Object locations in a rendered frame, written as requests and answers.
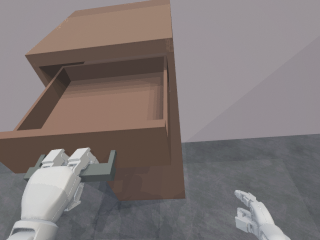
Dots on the drawer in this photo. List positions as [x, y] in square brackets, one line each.
[121, 105]

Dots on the left robot hand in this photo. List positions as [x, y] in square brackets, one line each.
[56, 186]

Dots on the right robot forearm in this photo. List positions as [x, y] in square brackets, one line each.
[271, 232]

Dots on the right robot hand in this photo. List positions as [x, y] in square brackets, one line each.
[258, 215]

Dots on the left robot forearm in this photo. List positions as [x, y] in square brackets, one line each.
[33, 229]

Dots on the cabinet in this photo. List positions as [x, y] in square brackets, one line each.
[120, 32]

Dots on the handle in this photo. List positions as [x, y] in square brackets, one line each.
[96, 172]

